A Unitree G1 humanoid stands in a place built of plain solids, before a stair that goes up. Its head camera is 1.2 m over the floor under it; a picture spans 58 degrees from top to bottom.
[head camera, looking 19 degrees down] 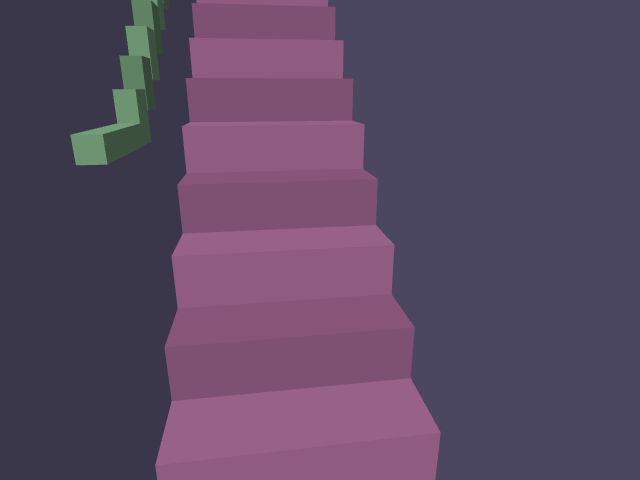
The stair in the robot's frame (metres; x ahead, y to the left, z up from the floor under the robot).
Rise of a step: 0.21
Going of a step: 0.27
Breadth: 0.94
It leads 8 degrees to the left of straight ahead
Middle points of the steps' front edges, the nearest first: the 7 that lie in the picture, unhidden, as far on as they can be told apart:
1.00 0.05 0.21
1.27 0.09 0.42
1.53 0.12 0.63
1.80 0.16 0.84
2.06 0.20 1.05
2.33 0.24 1.26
2.60 0.28 1.47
